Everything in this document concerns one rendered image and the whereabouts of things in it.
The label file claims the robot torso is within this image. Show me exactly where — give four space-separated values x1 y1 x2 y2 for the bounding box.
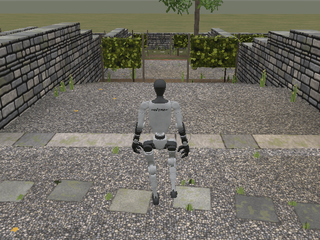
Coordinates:
148 99 172 150

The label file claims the right robot hand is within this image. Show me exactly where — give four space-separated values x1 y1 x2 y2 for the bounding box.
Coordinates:
177 144 190 158

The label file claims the left robot upper arm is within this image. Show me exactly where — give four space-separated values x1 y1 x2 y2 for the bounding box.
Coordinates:
137 101 150 129

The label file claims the left robot hand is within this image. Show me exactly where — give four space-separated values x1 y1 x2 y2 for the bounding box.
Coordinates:
132 142 143 154

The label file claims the robot left thigh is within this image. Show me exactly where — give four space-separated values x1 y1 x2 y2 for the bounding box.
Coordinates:
143 139 157 175

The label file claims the robot right forearm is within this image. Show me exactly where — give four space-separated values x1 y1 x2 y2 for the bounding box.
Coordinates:
178 122 189 146

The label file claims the robot left forearm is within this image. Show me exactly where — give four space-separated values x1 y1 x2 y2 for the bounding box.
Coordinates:
133 122 142 144

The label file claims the right robot upper arm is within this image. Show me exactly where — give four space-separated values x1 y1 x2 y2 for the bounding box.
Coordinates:
170 101 183 129

